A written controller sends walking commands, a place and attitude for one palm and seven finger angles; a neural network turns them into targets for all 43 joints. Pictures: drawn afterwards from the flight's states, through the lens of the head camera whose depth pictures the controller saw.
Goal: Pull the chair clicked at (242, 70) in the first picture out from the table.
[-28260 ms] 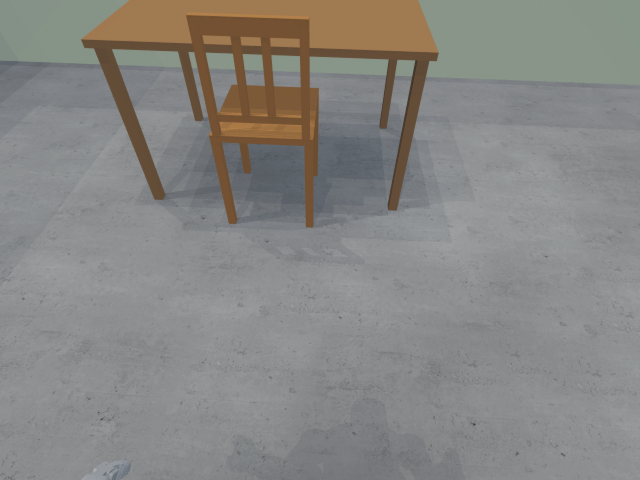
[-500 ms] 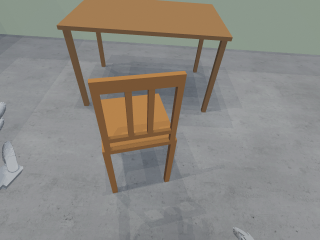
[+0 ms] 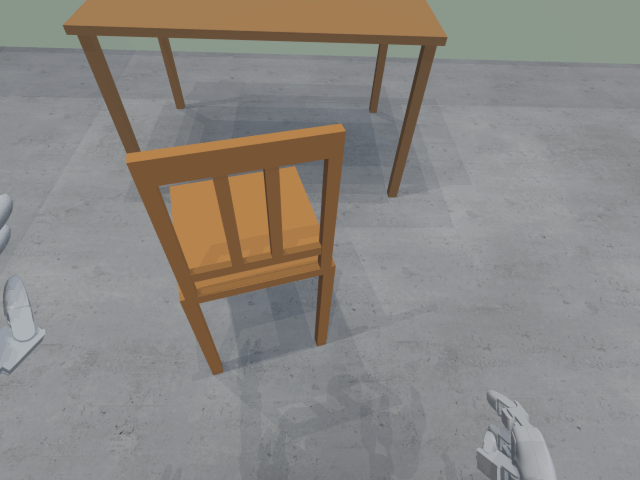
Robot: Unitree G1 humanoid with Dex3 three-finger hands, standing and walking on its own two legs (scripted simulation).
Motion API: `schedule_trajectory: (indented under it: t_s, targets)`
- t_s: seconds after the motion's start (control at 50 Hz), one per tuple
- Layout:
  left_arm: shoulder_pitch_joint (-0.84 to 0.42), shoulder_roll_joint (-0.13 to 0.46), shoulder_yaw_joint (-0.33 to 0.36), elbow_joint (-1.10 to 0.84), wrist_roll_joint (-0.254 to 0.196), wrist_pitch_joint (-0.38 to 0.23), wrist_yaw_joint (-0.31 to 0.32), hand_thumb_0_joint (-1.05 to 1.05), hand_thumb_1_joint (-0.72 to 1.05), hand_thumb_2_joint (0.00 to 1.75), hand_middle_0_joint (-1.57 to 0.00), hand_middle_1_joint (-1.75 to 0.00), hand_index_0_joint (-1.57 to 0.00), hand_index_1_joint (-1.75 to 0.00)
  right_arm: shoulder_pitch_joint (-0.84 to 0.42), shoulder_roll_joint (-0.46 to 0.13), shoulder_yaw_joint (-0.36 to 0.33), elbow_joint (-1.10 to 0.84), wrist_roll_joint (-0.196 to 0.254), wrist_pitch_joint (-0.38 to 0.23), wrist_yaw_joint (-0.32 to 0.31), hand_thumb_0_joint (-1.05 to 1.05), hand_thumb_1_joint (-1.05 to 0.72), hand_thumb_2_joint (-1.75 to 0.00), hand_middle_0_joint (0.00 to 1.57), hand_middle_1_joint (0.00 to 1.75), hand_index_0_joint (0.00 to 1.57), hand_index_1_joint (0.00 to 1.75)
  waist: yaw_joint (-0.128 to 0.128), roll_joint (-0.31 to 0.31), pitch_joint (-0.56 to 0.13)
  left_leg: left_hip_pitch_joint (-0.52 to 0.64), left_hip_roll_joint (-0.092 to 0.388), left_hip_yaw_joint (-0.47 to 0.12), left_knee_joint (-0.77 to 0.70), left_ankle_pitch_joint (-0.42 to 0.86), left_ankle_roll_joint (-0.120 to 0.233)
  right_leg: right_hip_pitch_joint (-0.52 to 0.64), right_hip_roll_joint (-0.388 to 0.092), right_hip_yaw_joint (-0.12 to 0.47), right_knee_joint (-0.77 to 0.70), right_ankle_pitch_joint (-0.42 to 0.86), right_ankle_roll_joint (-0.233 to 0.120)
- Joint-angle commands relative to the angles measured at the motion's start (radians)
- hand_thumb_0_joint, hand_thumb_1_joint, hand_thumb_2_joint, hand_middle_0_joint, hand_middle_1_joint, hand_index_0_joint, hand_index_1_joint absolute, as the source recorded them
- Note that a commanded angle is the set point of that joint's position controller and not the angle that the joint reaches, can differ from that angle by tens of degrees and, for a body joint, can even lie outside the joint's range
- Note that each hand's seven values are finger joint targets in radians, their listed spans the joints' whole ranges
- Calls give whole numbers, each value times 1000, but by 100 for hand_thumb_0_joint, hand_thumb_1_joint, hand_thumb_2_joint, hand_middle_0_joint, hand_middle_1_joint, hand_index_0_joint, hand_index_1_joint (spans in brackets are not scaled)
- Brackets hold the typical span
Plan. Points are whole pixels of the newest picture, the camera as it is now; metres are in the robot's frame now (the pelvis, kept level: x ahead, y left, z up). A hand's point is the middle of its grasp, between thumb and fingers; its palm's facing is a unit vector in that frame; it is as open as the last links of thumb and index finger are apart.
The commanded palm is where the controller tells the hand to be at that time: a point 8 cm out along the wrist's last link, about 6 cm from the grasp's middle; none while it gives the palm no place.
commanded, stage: let the arm hang, fingers relaxed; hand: left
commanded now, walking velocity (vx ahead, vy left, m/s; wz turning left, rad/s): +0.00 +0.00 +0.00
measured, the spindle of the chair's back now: (229, 222) +0.58 +0.20 -0.10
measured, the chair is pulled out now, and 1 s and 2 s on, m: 0.65 0.65 0.65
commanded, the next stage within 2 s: look to check the result in 1.20 s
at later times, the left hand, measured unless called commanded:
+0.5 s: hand out of the picture -0.01 +0.19 -0.18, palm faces +0.10 -0.98 -0.18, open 6.9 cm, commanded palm none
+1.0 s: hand out of the picture -0.04 +0.16 -0.17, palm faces +0.07 -0.98 -0.17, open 7.4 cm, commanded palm none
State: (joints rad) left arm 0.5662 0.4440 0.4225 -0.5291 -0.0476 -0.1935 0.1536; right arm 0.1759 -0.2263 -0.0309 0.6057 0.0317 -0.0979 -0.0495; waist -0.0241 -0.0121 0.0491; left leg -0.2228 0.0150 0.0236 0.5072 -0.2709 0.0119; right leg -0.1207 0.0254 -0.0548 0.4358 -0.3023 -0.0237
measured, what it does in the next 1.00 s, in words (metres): stands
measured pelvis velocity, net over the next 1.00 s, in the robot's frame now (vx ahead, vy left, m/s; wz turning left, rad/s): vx -0.03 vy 0.00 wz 0.03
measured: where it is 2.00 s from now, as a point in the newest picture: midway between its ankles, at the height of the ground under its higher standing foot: outside the picture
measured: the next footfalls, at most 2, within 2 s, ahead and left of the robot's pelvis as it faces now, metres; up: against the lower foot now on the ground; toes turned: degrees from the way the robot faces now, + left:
none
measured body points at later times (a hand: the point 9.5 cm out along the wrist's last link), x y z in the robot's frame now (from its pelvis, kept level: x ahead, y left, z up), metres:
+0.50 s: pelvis -0.03 +0.00 +0.00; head -0.01 +0.03 +0.45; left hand -0.02 +0.24 -0.16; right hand +0.00 -0.24 -0.14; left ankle +0.00 +0.11 -0.74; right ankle -0.04 -0.10 -0.74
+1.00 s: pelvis -0.03 +0.00 +0.00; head -0.02 -0.01 +0.45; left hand -0.05 +0.21 -0.16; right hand -0.04 -0.20 -0.17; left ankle +0.00 +0.11 -0.74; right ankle -0.04 -0.10 -0.74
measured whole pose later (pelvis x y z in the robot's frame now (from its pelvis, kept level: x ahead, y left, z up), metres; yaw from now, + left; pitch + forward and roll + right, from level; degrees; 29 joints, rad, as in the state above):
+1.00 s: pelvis -0.03 +0.00 +0.00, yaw +2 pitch -1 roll +0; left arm 0.32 0.11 -0.01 1.07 0.00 0.02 0.03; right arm 0.35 -0.11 0.01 1.06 -0.01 0.01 -0.03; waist 0.00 0.03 0.04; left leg -0.24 -0.02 0.00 0.47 -0.20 0.02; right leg -0.16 0.00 -0.08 0.46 -0.28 -0.02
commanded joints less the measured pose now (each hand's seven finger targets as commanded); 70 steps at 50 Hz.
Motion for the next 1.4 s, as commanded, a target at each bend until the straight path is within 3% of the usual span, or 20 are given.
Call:
schedule_trajectory:
  t_s: [0.0,0.06,0.08,0.1,0.12,0.16,0.2,0.22,0.26,0.3,0.34,0.4,0.48,0.52,0.56,0.7,0.84,1.0,1.06,1.38]
  targets:
    - [84,160,154,-157,-13,-62,21,0,90,90,-20,-30,-20,-30,-32,-104,-39,-145,3,-25,-2,0,-90,-90,20,30,20,30,9,86,-176,70,84,-73,-40,449,17,72,-106,85,-18,476,1]
    - [77,153,144,-117,-18,-55,17,0,90,90,-20,-30,-20,-30,-41,-104,-36,-148,4,-15,-6,0,-90,-90,20,30,20,30,7,67,-154,54,88,-80,-65,384,18,49,-103,87,-35,420,8]
    - [-67,-102,-319,597,100,108,-117,0,90,90,-20,-30,-20,-30,-43,-164,-54,52,-21,-49,69,0,-90,-90,20,30,20,30,-29,36,-73,-23,78,-76,81,455,13,-132,-153,16,120,504,5]
    - [-72,-160,-314,641,91,175,-139,0,90,90,-20,-30,-20,-30,40,-105,-54,72,-32,-9,65,0,-90,-90,20,30,20,30,-12,-4,-138,-10,84,-82,58,388,17,-137,-139,46,104,383,4]
    - [-71,-175,-324,642,92,191,-145,0,90,90,-20,-30,-20,-30,45,-94,-48,65,-36,1,58,0,-90,-90,20,30,20,30,-7,-20,-129,-5,86,-74,58,364,21,-151,-136,43,85,346,11]
    - [-144,-151,-338,739,84,192,-152,0,90,90,-20,-30,-20,-30,27,-96,-26,56,-48,30,52,0,-90,-90,20,30,20,30,14,-92,-123,-96,94,-141,35,194,47,-138,-147,67,63,199,2]
    - [-214,-119,-344,840,86,193,-148,0,90,90,-20,-30,-20,-30,36,-97,-22,57,-56,54,48,0,-90,-90,20,30,20,30,8,-254,-122,-73,42,-122,91,198,38,-113,-187,113,32,298,-37]
    - [-243,-105,-346,893,86,196,-145,0,90,90,-20,-30,-20,-30,40,-98,-25,61,-57,66,46,0,-90,-90,20,30,20,30,2,-300,-124,-49,23,-103,106,198,29,-112,-209,121,29,342,-63]
    - [-281,-97,-354,995,79,206,-138,0,90,90,-20,-30,-20,-30,50,-101,-20,98,-59,84,42,0,-90,-90,20,30,20,30,-3,-221,-100,-2,19,-111,72,239,27,-139,-200,113,27,275,-71]
    - [-280,-109,-369,1098,70,214,-134,0,90,90,-20,-30,-20,-30,55,-97,-5,144,-60,85,39,0,-90,-90,20,30,20,30,9,-17,-53,-11,53,-164,-16,276,45,-130,-143,92,29,149,-36]
    - [-253,-111,-380,1205,63,219,-131,0,90,90,-20,-30,-20,-30,53,-93,9,187,-60,87,36,0,-90,-90,20,30,20,30,29,159,3,-76,69,-187,-100,202,55,-84,-110,68,11,57,-12]
    - [-197,-160,-368,1314,63,216,-126,0,90,90,-20,-30,-20,-30,100,-55,7,228,-63,89,24,0,-90,-90,20,30,20,30,35,285,-24,-75,65,-186,-151,60,55,-34,-99,47,-16,39,-21]
    - [-210,-160,-388,1406,60,213,-133,0,90,90,-20,-30,-20,-30,155,-57,1,266,-56,96,20,0,-90,-90,20,30,20,30,28,172,-43,-64,74,-203,-184,-44,56,-12,-97,40,-48,27,-24]
    - [-208,-163,-393,1444,60,210,-134,0,90,90,-20,-30,-20,-30,172,-59,-2,283,-52,98,19,0,-90,-90,20,30,20,30,26,84,-28,-55,76,-199,-183,-39,57,-22,-102,41,-68,29,-27]
    - [-207,-168,-402,1475,60,208,-132,0,90,90,-20,-30,-20,-30,191,-61,-1,304,-52,98,20,0,-90,-90,20,30,20,30,21,35,-1,-55,67,-184,-172,-44,52,-50,-116,57,-87,7,-31]
    - [-183,-176,-416,1545,56,205,-124,0,90,90,-20,-30,-20,-30,244,-37,6,369,-50,105,20,0,-90,-90,20,30,20,30,10,-39,56,-28,49,-144,-136,-28,45,-137,-136,96,-127,-73,-44]
    - [-159,-198,-418,1571,54,204,-118,0,90,90,-20,-30,-20,-30,254,-3,13,410,-50,103,18,0,-90,-90,20,30,20,30,16,-3,99,-45,49,-138,-140,-12,45,-156,-131,96,-116,-64,-41]
    - [-153,-229,-410,1578,53,194,-113,0,90,90,-20,-30,-20,-30,264,28,17,435,-46,86,9,0,-90,-90,20,30,20,30,22,16,23,-6,54,-128,-117,162,46,-72,-134,82,-79,107,-36]
    - [-156,-238,-409,1586,52,193,-112,0,90,90,-20,-30,-20,-30,264,37,18,447,-45,84,5,0,-90,-90,20,30,20,30,23,36,36,4,60,-124,-113,217,46,-68,-133,79,-78,149,-32]
    - [-165,-245,-409,1591,51,195,-112,0,90,90,-20,-30,-20,-30,250,30,14,456,-44,89,2,0,-90,-90,20,30,20,30,16,6,53,28,59,-123,-115,197,42,-65,-134,76,-103,132,-33]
